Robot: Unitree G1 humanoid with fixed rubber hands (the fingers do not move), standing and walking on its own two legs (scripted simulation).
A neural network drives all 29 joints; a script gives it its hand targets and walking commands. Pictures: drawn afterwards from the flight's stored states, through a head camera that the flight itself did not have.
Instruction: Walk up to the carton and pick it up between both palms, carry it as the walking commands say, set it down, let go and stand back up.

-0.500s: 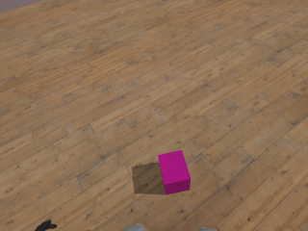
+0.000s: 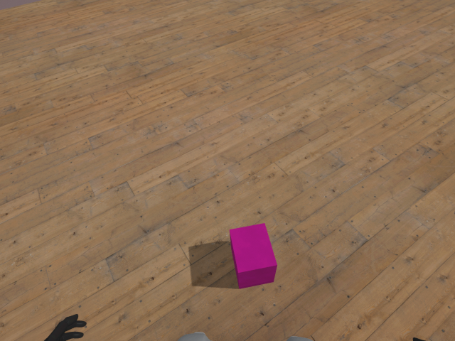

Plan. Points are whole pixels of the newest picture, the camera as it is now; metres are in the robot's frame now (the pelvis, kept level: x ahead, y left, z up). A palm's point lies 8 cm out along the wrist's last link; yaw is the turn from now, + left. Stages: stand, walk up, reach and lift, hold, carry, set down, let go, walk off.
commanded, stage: walk up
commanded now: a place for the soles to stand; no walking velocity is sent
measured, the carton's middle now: (251, 256) +0.53 -0.03 -0.64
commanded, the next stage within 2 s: none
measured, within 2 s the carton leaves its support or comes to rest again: neither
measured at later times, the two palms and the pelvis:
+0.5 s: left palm out of the picture +0.13 +0.24 -0.09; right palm out of the picture +0.06 -0.43 -0.07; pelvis +0.02 -0.09 -0.01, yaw -1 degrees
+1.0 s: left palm out of the picture +0.10 +0.17 -0.05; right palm out of the picture +0.14 -0.50 -0.07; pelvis +0.07 -0.17 +0.02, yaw +1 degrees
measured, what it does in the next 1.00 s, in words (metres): steps to the right: right foot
